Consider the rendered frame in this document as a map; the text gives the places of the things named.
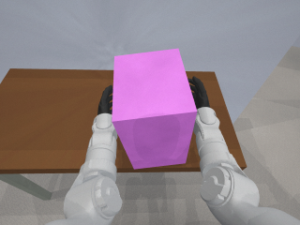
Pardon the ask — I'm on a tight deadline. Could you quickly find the carton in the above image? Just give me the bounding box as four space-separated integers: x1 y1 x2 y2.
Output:
112 48 197 170

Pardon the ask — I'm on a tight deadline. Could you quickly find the left robot hand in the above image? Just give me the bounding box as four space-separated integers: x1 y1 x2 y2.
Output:
97 85 113 115

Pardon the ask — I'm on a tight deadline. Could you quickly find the right robot forearm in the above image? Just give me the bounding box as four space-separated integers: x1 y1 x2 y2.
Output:
193 107 248 178

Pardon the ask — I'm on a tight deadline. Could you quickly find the robot right upper arm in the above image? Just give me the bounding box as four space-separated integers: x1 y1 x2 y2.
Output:
200 166 300 225

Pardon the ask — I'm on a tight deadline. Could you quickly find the table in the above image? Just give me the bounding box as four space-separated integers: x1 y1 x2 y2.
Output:
0 68 247 201

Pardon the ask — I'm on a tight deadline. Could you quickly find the robot left upper arm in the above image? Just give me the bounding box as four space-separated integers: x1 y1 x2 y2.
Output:
44 175 123 225

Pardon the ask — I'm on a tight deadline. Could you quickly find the left robot forearm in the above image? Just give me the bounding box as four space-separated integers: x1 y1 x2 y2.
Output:
63 113 118 213

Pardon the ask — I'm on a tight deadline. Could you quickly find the right robot hand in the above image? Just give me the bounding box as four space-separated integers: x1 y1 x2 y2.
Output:
187 76 210 110

